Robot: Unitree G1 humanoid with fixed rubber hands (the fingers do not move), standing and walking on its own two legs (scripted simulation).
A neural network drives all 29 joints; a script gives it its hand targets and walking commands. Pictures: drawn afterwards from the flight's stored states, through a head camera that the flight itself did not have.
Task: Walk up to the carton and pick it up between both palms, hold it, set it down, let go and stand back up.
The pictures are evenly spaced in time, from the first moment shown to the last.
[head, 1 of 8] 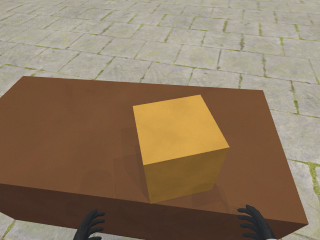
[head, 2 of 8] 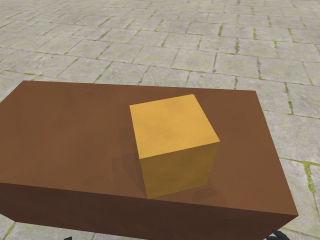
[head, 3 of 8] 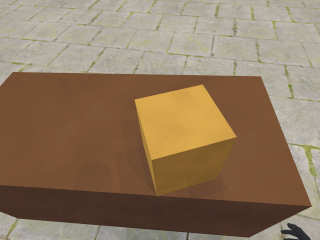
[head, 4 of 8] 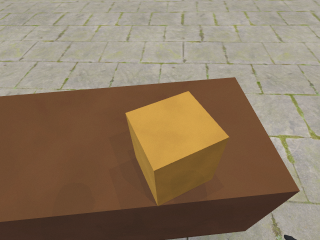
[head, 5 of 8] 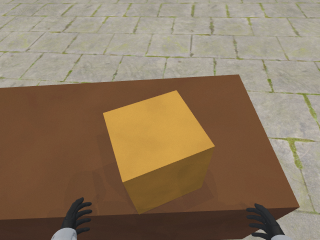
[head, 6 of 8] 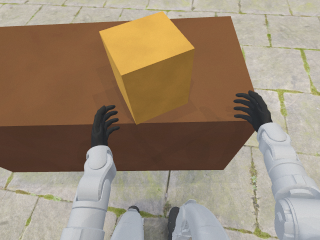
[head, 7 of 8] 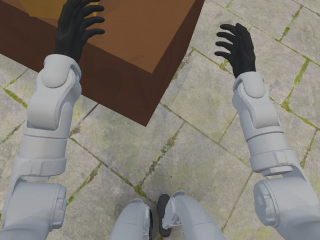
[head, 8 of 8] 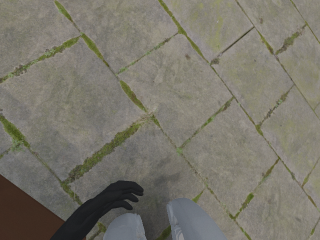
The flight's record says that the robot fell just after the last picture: yes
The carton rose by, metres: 0.00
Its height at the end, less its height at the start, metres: +0.00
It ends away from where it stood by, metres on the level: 0.01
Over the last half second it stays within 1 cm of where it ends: yes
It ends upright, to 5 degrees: yes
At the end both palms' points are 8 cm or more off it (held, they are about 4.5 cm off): yes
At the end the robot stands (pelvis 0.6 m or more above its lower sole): no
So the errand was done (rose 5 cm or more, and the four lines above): no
